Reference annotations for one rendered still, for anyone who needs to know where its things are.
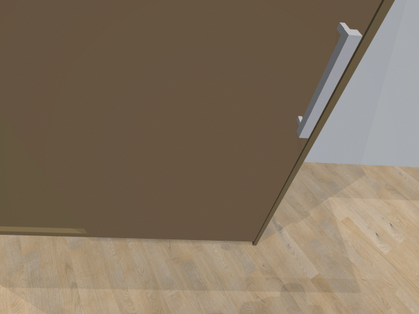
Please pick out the handle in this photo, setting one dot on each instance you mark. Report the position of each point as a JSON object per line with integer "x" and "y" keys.
{"x": 341, "y": 55}

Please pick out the wardrobe door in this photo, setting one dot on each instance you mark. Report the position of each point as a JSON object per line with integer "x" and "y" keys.
{"x": 27, "y": 197}
{"x": 167, "y": 119}

